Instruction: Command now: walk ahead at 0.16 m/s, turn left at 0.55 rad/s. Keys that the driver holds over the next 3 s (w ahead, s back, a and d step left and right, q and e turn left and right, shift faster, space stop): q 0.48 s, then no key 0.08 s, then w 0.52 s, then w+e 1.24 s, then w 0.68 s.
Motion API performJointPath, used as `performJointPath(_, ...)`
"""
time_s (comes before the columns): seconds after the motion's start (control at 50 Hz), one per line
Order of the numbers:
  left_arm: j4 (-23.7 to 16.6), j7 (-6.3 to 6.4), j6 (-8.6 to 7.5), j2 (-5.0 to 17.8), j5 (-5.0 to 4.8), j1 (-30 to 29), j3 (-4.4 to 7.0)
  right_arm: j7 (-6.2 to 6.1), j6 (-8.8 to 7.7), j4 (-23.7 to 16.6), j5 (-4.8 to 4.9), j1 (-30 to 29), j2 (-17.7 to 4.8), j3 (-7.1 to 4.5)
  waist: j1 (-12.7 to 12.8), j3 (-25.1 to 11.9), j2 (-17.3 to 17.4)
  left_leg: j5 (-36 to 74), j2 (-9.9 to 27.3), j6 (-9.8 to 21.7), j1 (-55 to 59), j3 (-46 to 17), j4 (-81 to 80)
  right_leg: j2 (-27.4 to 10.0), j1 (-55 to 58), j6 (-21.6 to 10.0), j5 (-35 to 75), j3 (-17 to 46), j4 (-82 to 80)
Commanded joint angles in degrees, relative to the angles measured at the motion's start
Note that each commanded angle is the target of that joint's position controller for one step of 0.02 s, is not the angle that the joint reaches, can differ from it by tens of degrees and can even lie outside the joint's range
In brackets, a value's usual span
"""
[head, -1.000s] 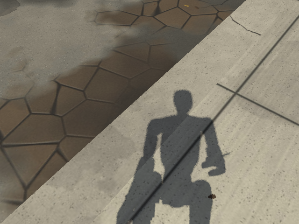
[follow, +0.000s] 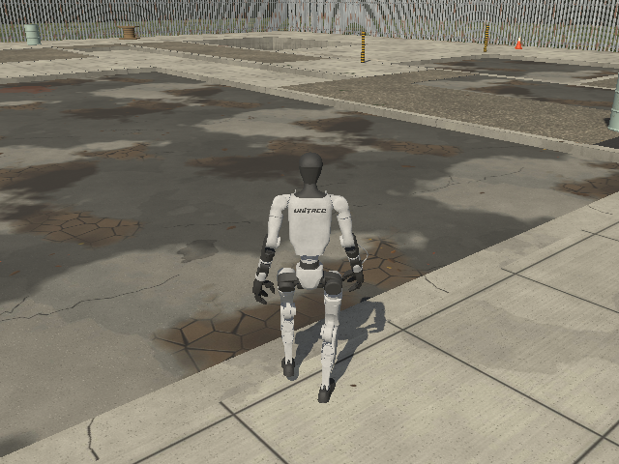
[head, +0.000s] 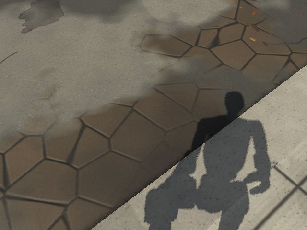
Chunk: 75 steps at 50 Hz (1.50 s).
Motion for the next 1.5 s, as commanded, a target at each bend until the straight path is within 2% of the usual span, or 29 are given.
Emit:
performJointPath(0.02, -3.89, 0.39, -0.25, 8.64, -0.26, -1.59, 1.76, 0.51, 0.23, -3.11, -0.4, 2.05, -1.18, 0.24, -1.46, -5.23, -8.28, 0.69, -1.54, 0.73, 10.16, 2.65, -5.71, -14.43, -1.71, -5.34, 41.1, 2.05, -0.11)
performJointPath(0.1, -4.62, 0.97, 2.33, 9.93, -0.41, -1.32, 2.54, -0.12, -0.69, -3.33, -1.01, 6.85, -3.3, -0.8, -3.29, -8.54, -5.84, -4.21, -4.43, 3.98, 17.57, 3.25, -15.06, -14.92, 0.84, -3.16, 39.21, 1.17, 17.74)
performJointPath(0.12, -5.01, 0.78, 2.95, 10.49, -0.24, 1.18, 2.78, -0.8, -1.74, -2.72, -1.34, 10.9, -6.97, -1.84, -5.11, -12.18, 1.39, 13.01, -0.97, 6.24, 26.04, -3.2, -20.32, -11.63, -4.1, 0.14, 27.52, -0.07, 30.8)
performJointPath(0.14, -7.79, 0.36, 3.67, 5.6, 0.61, 4.05, 1.81, -1.56, -2.09, -3.71, -0.72, 10.82, -13.94, -3.41, -1.48, -15.6, 12.85, 48.0, 15.74, 12.4, 36.54, -22.8, -16.6, -3.51, -19.22, 2.97, -20.96, -0.24, 47.45)
performJointPath(0.16, -9.26, 0.42, 4.95, 6.1, 0.28, 3.08, 1.56, -1.71, -0.96, -4.24, 1.81, 14.72, -15.74, -4.18, -5.01, -22.97, 11.39, 41.6, 20.47, 21.29, 39.61, -34.29, -21.62, 2.04, -25.54, 4.02, -27.09, 10.74, 55.76)
performJointPath(0.18, -9.56, 0.52, 5.5, 7.0, 0.09, -0.32, 1.58, -2.05, -0.03, -4.98, 1.96, 12.23, -13.64, -3.76, -4.6, -18.53, 4.19, 27.42, 18.86, 20.42, 35.81, -31.3, -24.8, -0.54, -28.43, 4.22, -22.69, 14.13, 57.09)
performJointPath(0.22, -10.5, 0.77, 5.27, 7.03, 0.03, -5.84, 1.62, -2.82, 0.97, -5.77, 1.28, 5.07, -8.19, -2.07, -2.1, -7.93, 0.92, 14.45, 11.91, 15.1, 24.95, -24.27, -28.28, -2.63, -29.19, 3.96, -13.05, 15.51, 50.82)
performJointPath(0.26, -10.14, 0.61, 6.28, 7.47, 1.21, -3.77, 1.83, -2.89, 0.95, -6.71, 1.08, 2.91, -6.44, -1.52, -0.14, -8.54, 1.99, 13.04, 8.01, 12.38, 20.81, -20.42, -28.96, -1.97, -24.57, 3.85, -9.51, 15.36, 47.22)
performJointPath(0.4, -13.04, 0.53, 8.4, 6.87, 0.67, -7.65, 1.48, -1.9, 1.03, -8.12, 0.69, 4.9, -9.46, -2.62, -1.44, -9.23, 4.4, -10.62, 4.91, 9.97, 19.88, -25.02, -32.69, 0.54, -23.84, 4.64, -8.16, 16.66, 35.65)
performJointPath(0.56, -13.81, 0.69, 7.17, 7.02, -0.64, -4.85, 0.89, -1.4, 2.17, -9.53, 0.09, 4.48, -9.21, -2.95, -1.63, -9.76, 6.95, -15.84, 3.93, 7.32, 16.83, -29.18, -33.96, 4.18, -11.91, 1.24, -10.76, 14.64, 19.56)
performJointPath(0.6, -12.48, 0.54, 6.59, 6.79, -0.24, 1.61, 0.72, -1.61, 2.75, -9.16, 0.91, 4.64, -9.07, -3.02, 1.22, -10.81, 6.88, -26.88, 1.84, 5.28, 12.02, -29.03, -34.6, 5.55, -1.48, -1.33, -9.52, 12.5, 7.75)
performJointPath(0.62, -11.5, 0.79, 6.2, 7.31, 0.58, 5.57, 0.75, -2.04, 2.78, -9.78, 1.4, 3.13, -7.99, -2.76, 3.48, -8.7, 5.55, -31.48, -2.04, 1.65, 5.62, -26.06, -33.08, 4.59, 5.17, -3.1, -9.58, 12.93, -1.23)
performJointPath(0.64, -11.96, 1.35, 5.64, 10.62, 1.09, 5.4, 1.2, -2.59, 2.72, -9.7, 1.89, 5.69, -3.59, -1.76, 2.35, -8.39, -8.8, -34.02, -7.33, -0.57, -0.33, -19.31, -15.39, -8.56, 7.4, -4.72, -24.07, 28.65, -9.65)
performJointPath(0.66, -13.73, 1.14, 5.15, 17.24, 2.01, 0.46, 2.64, -2.69, 1.75, -11.27, 1.3, 3.05, -4.14, -1.81, 2.06, -2.26, -17.14, -24.01, -15.54, -1.29, -10.58, -10.06, -1.89, -21.71, 0.04, -9.38, -34.96, 50.09, -18.14)
performJointPath(0.68, -13.06, 0.9, 4.83, 14.99, 1.92, -2.39, 2.51, -2.43, 0.97, -10.96, -0.46, 1.23, -8.34, -2.7, -0.29, 1.85, -7.73, -15.53, -10.38, -1.12, -8.81, -16.13, 3.44, -19.96, -6.79, -10.07, -33.52, 47.53, -17.96)
performJointPath(0.72, -13.24, 0.07, 3.6, 11.02, 1.02, -6.96, 1.48, -0.62, 0.3, -7.48, -0.53, 8.52, -8.32, -2.7, -4.93, -1.97, -6.91, -8.94, -10.58, -1.78, -2.85, -14.35, 10.96, -12.65, -6.45, -6.07, -22.39, 36.34, -15.5)
performJointPath(0.78, -11.98, -0.78, 2.55, 9.91, 0.2, -3.2, 1.32, 0.62, 0.26, -6.82, -1.33, 7.47, -6.94, -2.03, -2.36, -2.0, -8.29, -7.53, -8.69, -2.62, -5.79, -10.15, 16.9, -9.42, -3.28, -6.33, -19.08, 30.48, -15.16)
performJointPath(0.88, -8.27, -1.18, 1.37, 10.85, -0.09, 6.83, 2.19, 0.72, -0.31, -9.25, -0.81, -2.2, -5.42, -0.36, 3.23, -0.35, -9.36, -5.44, -2.38, -5.36, -10.12, -3.94, 3.6, -10.5, 6.23, -8.85, -10.62, 29.38, -15.46)
performJointPath(0.98, -6.67, -1.63, 1.33, 11.72, 0.48, 9.8, 2.49, 1.2, -1.15, -10.99, 0.13, -7.4, -4.22, 0.76, 5.51, 0.4, -11.16, -9.81, -2.89, -3.81, 1.71, 0.64, -11.05, -10.39, 2.43, -9.12, -2.92, 25.56, -12.41)
performJointPath(1.04, -6.47, -1.65, 1.54, 12.43, 0.32, 8.76, 2.61, 0.42, -2.11, -10.56, 0.32, -3.58, -4.77, 0.69, 2.4, -0.85, -10.75, -10.18, -4.37, -0.83, 13.3, 1.84, -16.79, -11.82, -1.76, -8.78, 6.25, 25.45, -7.6)
performJointPath(1.08, -6.62, -1.46, 1.52, 11.31, -0.26, 6.96, 2.18, -0.95, -3.34, -6.01, -0.19, 9.31, -6.75, -0.25, -4.09, -6.09, -4.69, -6.81, -4.76, 1.15, 33.96, -0.33, -22.52, -8.24, -9.91, -6.09, 13.81, 20.67, 5.15)
performJointPath(1.1, -8.82, -1.72, 1.42, 7.81, -0.55, 5.27, 1.0, -1.85, -4.13, -4.88, -1.49, 19.31, -11.03, -1.26, -8.95, -13.74, 4.79, -20.69, 9.62, 3.69, 46.98, -16.85, -27.64, -3.5, -18.35, -3.86, 3.78, 16.03, 23.68)
performJointPath(1.12, -11.08, -1.65, 1.28, 4.19, -0.86, 6.02, 0.22, -2.25, -3.84, -4.27, -0.78, 22.13, -17.79, -2.64, -8.14, -14.93, 16.36, -31.71, 22.41, 7.9, 51.26, -39.51, -35.23, 4.16, -34.19, -2.51, -17.43, 12.47, 38.29)
performJointPath(1.14, -9.95, -1.29, 1.9, 9.95, 0.17, 4.02, 1.71, -2.22, -3.67, -4.35, -0.12, 19.38, -13.9, -1.75, -7.25, -8.37, 6.52, -32.57, 21.46, 8.53, 44.02, -37.77, -35.08, 1.55, -37.11, -3.57, -14.59, 18.39, 44.91)
performJointPath(1.16, -9.67, -1.96, 1.76, 9.41, -0.16, 2.77, 1.86, -2.05, -3.86, -5.01, 0.06, 14.41, -10.02, -0.52, -4.62, -3.7, 3.81, -25.89, 17.98, 7.07, 38.45, -29.3, -35.15, -0.53, -36.13, -3.82, -8.69, 20.0, 44.88)
performJointPath(1.22, -7.3, -3.23, 2.97, 7.75, 0.48, 4.5, 1.81, -2.28, -5.07, -5.08, 0.48, 9.52, -4.82, 1.08, -1.1, -1.61, 5.91, -4.47, 10.4, 3.24, 31.99, -12.72, -37.5, -2.61, -31.17, -1.38, -1.13, 18.51, 41.48)
performJointPath(1.28, -7.79, -3.77, 3.95, 6.4, 0.46, 2.76, 1.79, -2.21, -6.0, -3.37, 1.07, 12.12, -5.58, 0.9, -0.17, -2.1, 4.14, 15.22, 9.92, 3.27, 32.27, -5.57, -36.12, -1.84, -33.06, -0.14, 3.06, 17.72, 42.43)
performJointPath(1.38, -12.22, -4.42, 3.8, 4.36, 0.57, -8.04, 0.49, -2.14, -6.42, -1.13, 1.01, 13.29, -4.39, 1.5, -0.73, 0.68, 3.23, 20.52, 7.97, 3.52, 29.81, 2.85, -37.66, -1.98, -34.24, -0.31, 15.04, 14.02, 29.52)
performJointPath(1.5, -15.26, -4.72, 4.02, 5.6, 1.02, -12.89, 0.09, -3.83, -5.91, 1.77, 1.02, 15.24, -8.44, 0.86, -0.36, -0.72, 2.43, 41.01, 9.89, 2.21, 36.11, 8.51, -31.63, 1.69, -23.32, -4.25, 10.84, 6.65, 17.1)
